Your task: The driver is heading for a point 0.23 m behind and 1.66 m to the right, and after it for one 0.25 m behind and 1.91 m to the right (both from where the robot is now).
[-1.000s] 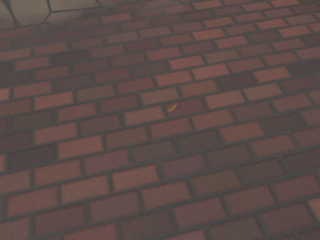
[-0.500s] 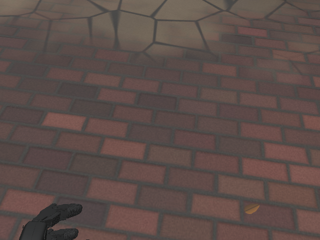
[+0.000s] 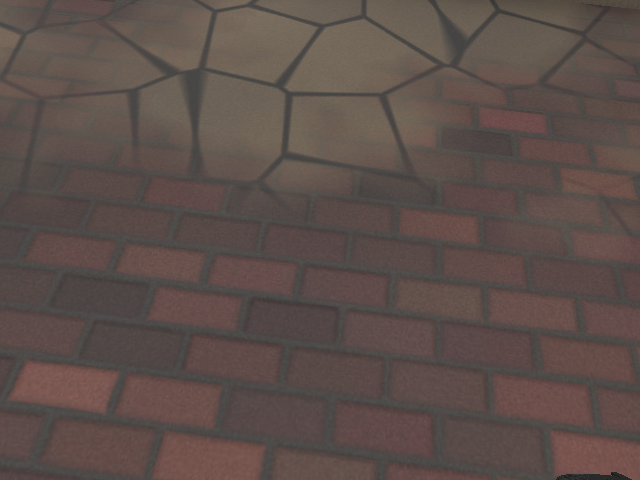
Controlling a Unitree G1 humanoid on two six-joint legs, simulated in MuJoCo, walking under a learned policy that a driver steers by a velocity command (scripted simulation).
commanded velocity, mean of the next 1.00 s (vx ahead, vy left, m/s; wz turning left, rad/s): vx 0.91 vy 0.00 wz -0.93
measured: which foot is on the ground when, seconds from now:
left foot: up 0.00-0.24, down 0.26-0.76, up 0.78-1.00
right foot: down 0.00-0.28, up 0.30-0.74, down 0.76-1.00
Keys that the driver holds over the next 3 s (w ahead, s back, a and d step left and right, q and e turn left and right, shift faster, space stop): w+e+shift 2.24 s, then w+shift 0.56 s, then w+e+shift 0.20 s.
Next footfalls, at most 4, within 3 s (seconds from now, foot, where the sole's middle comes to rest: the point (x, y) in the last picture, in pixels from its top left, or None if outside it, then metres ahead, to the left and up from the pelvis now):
0.26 left None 0.38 0.15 -0.77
0.76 right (427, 381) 0.65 -0.22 -0.77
1.18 left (479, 235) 1.07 -0.39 -0.77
1.64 right None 0.90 -0.83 -0.77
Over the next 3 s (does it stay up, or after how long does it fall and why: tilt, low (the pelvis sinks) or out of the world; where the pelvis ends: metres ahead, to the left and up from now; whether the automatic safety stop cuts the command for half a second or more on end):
stays up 0.36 -1.58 -0.02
